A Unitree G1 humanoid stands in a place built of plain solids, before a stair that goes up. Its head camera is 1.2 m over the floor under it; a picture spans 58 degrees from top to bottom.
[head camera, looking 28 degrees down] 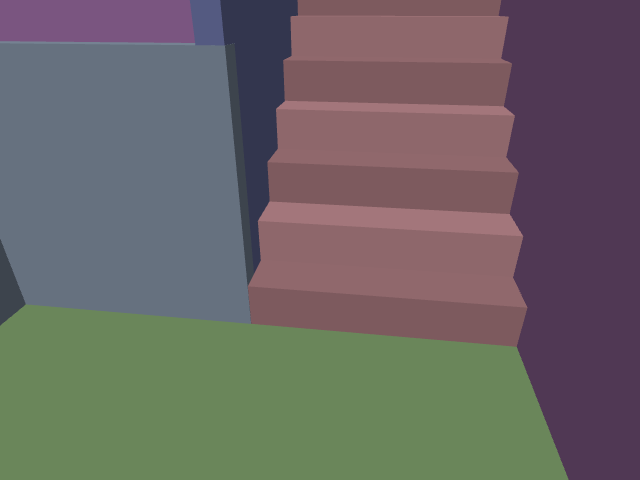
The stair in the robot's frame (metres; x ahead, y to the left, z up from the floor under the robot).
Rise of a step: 0.19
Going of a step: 0.22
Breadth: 1.10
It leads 8 degrees to the right of straight ahead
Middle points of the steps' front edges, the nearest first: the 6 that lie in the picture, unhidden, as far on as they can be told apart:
1.41 -0.25 0.20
1.62 -0.28 0.39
1.84 -0.30 0.59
2.06 -0.33 0.78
2.27 -0.36 0.98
2.49 -0.39 1.17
